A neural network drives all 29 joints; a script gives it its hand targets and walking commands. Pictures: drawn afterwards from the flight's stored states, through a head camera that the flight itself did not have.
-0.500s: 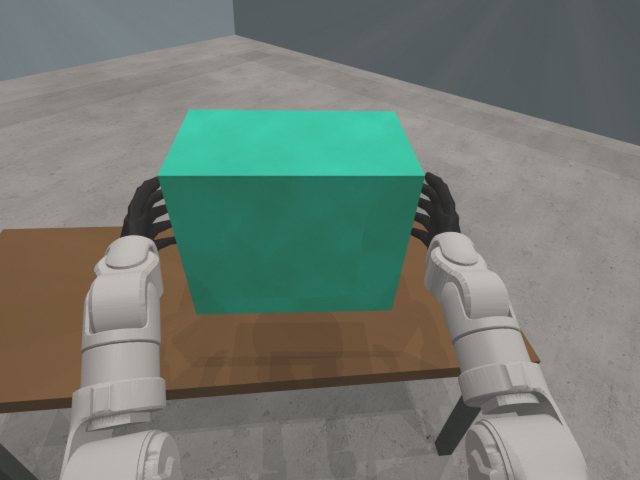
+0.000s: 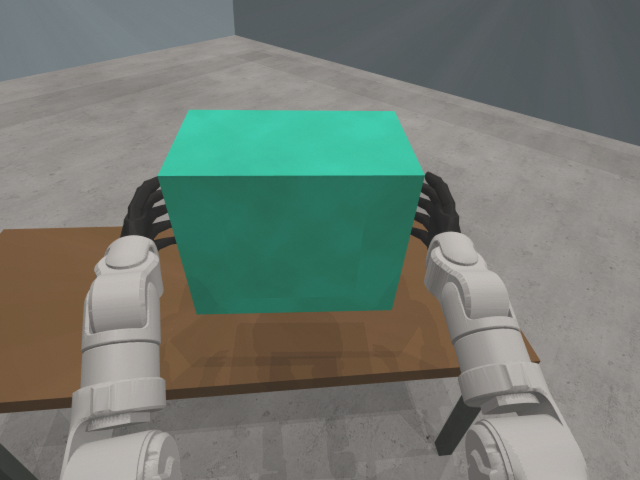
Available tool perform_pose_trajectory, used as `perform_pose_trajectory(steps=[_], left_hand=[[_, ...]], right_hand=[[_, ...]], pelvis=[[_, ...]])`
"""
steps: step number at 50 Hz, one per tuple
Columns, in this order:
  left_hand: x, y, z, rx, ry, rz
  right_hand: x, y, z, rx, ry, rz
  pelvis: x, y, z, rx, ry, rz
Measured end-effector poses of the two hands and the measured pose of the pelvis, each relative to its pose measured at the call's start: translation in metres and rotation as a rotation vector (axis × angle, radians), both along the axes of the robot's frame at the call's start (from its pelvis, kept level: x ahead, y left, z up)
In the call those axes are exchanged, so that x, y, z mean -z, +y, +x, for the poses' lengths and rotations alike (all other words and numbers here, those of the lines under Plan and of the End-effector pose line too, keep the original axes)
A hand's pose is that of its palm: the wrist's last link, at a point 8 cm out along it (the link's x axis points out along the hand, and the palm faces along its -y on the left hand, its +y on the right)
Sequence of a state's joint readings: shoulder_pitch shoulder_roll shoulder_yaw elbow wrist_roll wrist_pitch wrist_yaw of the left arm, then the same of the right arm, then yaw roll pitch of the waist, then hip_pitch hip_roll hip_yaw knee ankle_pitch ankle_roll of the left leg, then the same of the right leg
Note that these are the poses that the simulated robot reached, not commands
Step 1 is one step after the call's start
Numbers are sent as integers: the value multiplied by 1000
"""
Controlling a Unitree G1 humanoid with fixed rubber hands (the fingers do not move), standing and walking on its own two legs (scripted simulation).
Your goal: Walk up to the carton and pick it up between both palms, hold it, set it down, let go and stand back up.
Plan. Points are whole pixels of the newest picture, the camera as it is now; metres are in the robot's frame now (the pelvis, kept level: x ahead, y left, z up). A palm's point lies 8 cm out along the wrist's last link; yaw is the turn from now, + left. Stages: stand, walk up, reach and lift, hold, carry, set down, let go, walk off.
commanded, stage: hold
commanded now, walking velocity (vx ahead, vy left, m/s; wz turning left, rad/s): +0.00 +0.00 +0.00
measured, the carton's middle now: (294, 214) +0.43 +0.01 +0.16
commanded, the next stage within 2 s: none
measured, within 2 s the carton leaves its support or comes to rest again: neither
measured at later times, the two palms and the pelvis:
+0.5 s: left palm (141, 242) +0.35 +0.19 +0.17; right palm (441, 235) +0.35 -0.17 +0.18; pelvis +0.00 +0.00 +0.00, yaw +0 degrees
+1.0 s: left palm (138, 243) +0.35 +0.20 +0.17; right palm (442, 236) +0.34 -0.17 +0.18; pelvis +0.00 +0.00 +0.00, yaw +0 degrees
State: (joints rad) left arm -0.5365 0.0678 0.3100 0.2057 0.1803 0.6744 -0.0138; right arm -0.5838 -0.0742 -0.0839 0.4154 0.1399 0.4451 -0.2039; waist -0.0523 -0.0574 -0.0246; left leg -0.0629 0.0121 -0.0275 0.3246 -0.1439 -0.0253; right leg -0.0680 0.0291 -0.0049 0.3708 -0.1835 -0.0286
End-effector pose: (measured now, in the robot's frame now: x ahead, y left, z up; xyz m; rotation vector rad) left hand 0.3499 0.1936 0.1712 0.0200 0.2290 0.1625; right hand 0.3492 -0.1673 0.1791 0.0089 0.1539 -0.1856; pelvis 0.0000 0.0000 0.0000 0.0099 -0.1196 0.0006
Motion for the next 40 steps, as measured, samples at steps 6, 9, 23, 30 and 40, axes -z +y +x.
perform_pose_trajectory(steps=[6,9,23,30,40], left_hand=[[0,0,0,0,0,0],[0,0,0,-1,0,0],[0,0,-1,-1,-1,0],[-1,0,-2,0,-2,0],[-2,0,-5,-1,-5,0]], right_hand=[[0,0,0,0,-1,0],[0,0,0,-1,-1,0],[0,0,-1,-1,-2,0],[-1,0,-2,-1,-4,0],[-2,0,-5,-2,-8,0]], pelvis=[[0,0,0,0,0,0],[0,0,0,0,0,0],[0,0,0,0,-1,0],[0,0,-1,0,-2,0],[0,0,-4,0,-6,0]])
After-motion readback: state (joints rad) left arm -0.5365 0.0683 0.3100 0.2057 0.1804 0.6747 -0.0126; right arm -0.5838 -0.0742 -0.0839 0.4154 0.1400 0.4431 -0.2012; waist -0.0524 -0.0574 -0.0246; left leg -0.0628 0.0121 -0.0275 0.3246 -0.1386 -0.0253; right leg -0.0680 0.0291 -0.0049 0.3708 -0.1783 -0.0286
